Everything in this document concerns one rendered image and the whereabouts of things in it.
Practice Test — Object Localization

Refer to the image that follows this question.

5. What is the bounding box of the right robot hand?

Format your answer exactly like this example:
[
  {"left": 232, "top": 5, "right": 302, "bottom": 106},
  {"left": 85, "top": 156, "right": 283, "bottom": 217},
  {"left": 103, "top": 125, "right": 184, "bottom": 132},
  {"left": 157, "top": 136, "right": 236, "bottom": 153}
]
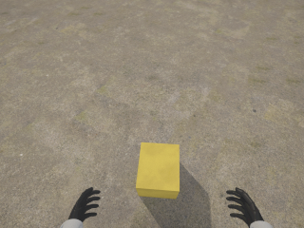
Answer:
[{"left": 226, "top": 187, "right": 264, "bottom": 228}]

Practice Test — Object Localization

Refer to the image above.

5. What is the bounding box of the left robot hand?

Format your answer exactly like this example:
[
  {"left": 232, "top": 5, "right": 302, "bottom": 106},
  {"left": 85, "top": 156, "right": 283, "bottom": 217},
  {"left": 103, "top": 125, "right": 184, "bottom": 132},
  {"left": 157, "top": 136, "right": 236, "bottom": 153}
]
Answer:
[{"left": 68, "top": 187, "right": 101, "bottom": 222}]

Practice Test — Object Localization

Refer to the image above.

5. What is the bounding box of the carton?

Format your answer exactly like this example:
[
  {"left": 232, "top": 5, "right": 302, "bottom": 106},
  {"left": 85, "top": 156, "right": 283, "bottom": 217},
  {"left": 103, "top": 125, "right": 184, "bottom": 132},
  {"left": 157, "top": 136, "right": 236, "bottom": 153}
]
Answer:
[{"left": 136, "top": 142, "right": 180, "bottom": 200}]

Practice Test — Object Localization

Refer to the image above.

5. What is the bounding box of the left robot forearm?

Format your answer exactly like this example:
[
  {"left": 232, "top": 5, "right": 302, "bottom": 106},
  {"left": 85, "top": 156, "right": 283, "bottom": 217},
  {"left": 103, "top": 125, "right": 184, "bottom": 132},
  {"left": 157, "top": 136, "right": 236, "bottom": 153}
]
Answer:
[{"left": 60, "top": 218, "right": 84, "bottom": 228}]

